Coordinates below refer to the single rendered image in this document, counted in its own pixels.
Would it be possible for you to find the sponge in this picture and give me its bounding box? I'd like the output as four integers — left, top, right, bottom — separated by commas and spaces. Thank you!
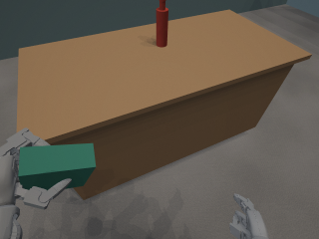
18, 143, 96, 190

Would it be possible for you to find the table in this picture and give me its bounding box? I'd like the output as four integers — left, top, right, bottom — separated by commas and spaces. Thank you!
16, 9, 312, 200

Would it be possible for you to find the right robot hand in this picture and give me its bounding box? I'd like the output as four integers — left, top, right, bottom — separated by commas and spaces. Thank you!
229, 193, 269, 239

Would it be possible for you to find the left robot hand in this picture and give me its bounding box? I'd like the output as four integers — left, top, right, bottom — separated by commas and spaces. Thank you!
0, 127, 72, 210

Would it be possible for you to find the robot left forearm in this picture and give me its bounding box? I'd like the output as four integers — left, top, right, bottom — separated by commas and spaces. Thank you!
0, 204, 23, 239

